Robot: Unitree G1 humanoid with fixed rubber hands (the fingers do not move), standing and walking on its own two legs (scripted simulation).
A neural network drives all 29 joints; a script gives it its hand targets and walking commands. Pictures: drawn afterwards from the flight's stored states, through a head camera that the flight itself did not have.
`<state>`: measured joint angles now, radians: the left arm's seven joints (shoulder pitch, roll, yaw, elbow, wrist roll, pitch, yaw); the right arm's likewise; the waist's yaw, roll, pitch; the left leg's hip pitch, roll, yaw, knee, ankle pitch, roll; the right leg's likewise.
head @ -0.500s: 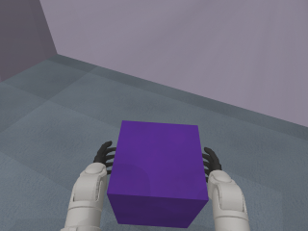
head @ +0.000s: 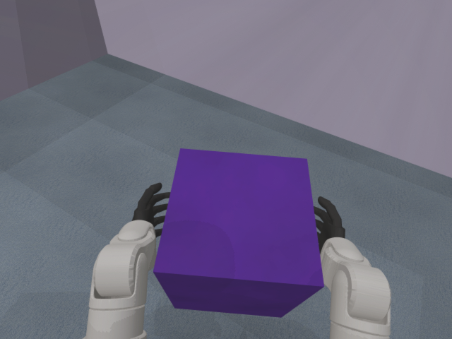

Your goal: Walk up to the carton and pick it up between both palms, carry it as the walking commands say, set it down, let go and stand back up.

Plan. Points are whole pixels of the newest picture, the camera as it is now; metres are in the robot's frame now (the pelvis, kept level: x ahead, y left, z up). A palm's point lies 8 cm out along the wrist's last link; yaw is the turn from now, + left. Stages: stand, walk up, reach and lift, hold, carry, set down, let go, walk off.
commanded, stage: carry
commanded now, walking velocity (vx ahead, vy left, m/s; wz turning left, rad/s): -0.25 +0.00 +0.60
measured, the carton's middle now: (235, 240) +0.29 -0.02 +0.04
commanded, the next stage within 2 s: none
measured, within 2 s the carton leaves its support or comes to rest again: neither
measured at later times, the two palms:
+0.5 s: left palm out of the picture +0.03 +0.18 +0.10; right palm out of the picture +0.07 -0.12 +0.09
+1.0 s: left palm out of the picture -0.24 +0.22 +0.08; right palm out of the picture -0.09 -0.04 +0.07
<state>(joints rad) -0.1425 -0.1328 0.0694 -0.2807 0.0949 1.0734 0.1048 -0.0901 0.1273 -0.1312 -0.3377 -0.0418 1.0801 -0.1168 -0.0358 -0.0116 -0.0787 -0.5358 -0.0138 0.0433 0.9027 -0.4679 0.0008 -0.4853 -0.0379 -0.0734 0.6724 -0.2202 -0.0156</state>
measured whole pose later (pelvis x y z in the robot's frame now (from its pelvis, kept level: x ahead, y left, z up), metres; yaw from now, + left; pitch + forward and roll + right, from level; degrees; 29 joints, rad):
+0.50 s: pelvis -0.17 +0.00 +0.02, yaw +11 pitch +3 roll -2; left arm -0.01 -0.13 0.02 -0.42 0.02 1.19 0.16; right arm 0.07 0.13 -0.08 -0.52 -0.03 1.21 -0.14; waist 0.00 0.06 -0.12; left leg -0.66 -0.06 -0.01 0.73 -0.28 -0.07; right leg -0.28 0.00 -0.13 0.52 -0.29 -0.03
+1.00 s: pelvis -0.37 -0.04 -0.01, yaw +28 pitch +4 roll +0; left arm -0.01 -0.13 0.06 -0.50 0.01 1.17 0.15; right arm 0.03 0.13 -0.04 -0.53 -0.03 1.16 -0.14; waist 0.06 0.02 -0.03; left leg -0.59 0.00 -0.05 0.63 -0.11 -0.03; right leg -0.49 -0.03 -0.13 0.80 -0.41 0.04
